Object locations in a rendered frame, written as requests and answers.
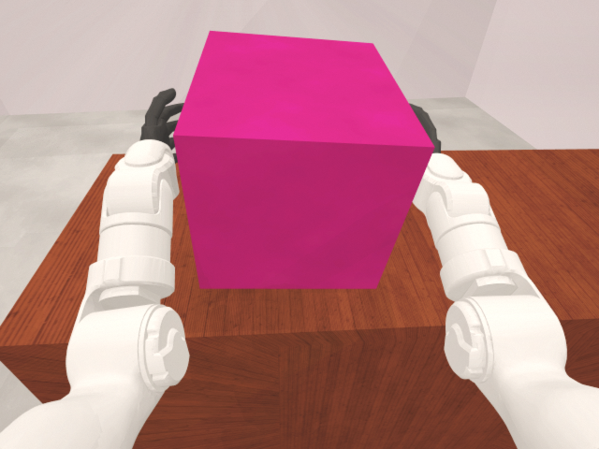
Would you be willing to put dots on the carton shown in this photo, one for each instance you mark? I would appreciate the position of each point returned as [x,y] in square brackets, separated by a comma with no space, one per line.
[299,161]

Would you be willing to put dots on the robot right forearm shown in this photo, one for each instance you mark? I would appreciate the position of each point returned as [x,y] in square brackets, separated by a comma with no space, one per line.
[474,256]

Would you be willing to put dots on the pedestal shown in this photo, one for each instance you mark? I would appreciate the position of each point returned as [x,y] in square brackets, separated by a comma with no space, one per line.
[335,368]

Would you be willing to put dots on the right robot upper arm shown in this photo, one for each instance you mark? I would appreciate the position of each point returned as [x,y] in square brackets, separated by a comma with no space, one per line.
[512,348]

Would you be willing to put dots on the robot right hand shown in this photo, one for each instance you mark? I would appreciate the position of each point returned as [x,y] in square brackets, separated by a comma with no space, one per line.
[428,126]

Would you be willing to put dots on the robot left hand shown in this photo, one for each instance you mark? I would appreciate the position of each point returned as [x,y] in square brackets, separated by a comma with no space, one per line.
[156,126]

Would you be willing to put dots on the robot left forearm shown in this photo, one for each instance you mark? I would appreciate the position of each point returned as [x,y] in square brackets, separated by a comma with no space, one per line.
[133,263]

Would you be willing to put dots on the left robot upper arm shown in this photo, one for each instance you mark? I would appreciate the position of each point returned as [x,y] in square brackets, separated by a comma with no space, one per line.
[120,362]

